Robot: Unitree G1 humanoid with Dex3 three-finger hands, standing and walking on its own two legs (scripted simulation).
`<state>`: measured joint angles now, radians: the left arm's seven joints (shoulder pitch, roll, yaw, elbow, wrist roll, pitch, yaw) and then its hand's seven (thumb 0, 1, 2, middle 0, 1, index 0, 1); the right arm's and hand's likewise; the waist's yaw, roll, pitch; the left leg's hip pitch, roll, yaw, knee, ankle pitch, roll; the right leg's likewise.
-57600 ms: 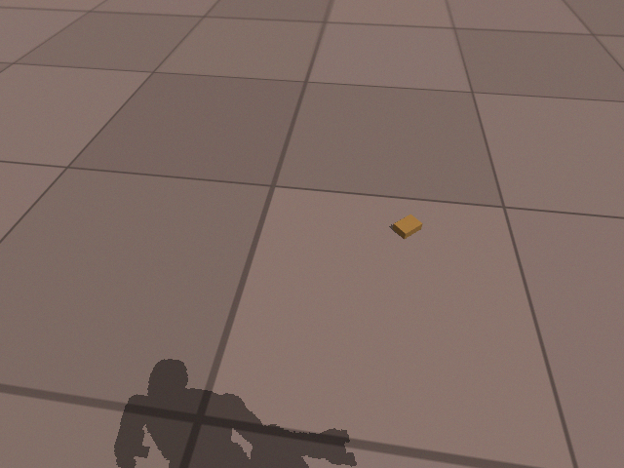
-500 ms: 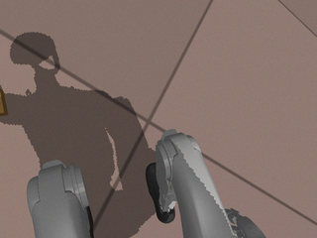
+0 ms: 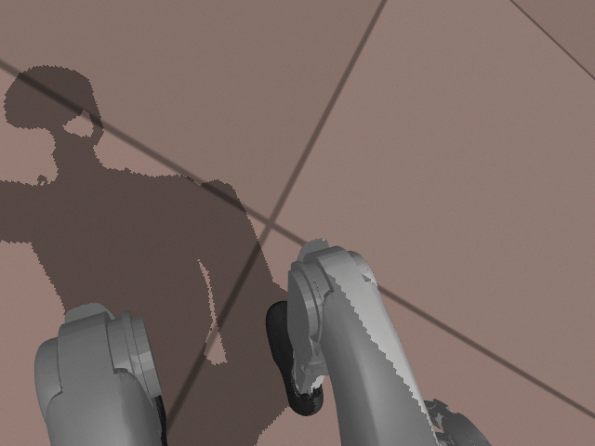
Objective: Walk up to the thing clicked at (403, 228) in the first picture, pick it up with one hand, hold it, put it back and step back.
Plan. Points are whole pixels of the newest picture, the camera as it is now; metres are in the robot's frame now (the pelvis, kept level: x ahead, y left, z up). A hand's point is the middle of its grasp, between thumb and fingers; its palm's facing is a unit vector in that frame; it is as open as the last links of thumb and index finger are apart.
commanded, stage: home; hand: left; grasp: from above
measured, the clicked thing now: out of the picture +0.50 +0.35 -0.31
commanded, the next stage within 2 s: none
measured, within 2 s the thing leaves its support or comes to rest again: neither
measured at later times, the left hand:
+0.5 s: hand out of the picture +0.40 +0.36 -0.01, palm faces -0.31 -0.48 -0.82, open 8.8 cm
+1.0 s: hand out of the picture +0.28 +0.24 +0.19, palm faces +0.09 -0.92 -0.38, open 7.4 cm
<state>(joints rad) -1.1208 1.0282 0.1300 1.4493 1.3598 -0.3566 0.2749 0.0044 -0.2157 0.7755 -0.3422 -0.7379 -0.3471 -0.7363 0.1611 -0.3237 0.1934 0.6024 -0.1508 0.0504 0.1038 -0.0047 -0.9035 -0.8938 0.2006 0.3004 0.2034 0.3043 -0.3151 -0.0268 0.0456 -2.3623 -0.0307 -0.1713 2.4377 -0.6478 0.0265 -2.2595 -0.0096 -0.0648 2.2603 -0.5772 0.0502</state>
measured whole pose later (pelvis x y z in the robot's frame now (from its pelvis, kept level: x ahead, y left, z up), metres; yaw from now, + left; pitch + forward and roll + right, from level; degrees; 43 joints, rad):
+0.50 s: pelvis +0.01 +0.00 +0.11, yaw +4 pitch +37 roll -10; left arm -0.54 0.71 0.16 0.69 0.69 -0.05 -0.06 0.01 0.62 0.83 -0.21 -0.34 -0.21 -0.34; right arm 0.16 -0.30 0.01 0.60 -0.02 0.09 0.08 0.00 -0.90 -0.89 0.20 0.30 0.20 0.30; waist -0.13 0.04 -0.15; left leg -2.07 -0.01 -0.11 2.11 -0.68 0.03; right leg -2.00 -0.04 -0.03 1.97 -0.61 0.06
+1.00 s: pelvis +0.04 -0.01 +0.29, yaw +9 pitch +23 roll -4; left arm 0.06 0.34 0.08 0.22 0.07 0.32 0.05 0.01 0.90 0.90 -0.21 -0.31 -0.21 -0.30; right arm 0.13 -0.21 0.04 0.54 0.04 -0.08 -0.07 0.00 -0.90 -0.89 0.20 0.30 0.20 0.30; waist -0.07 0.04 -0.18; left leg -1.31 0.02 -0.08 1.49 -0.60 -0.01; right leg -1.28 -0.03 -0.04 1.41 -0.53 0.04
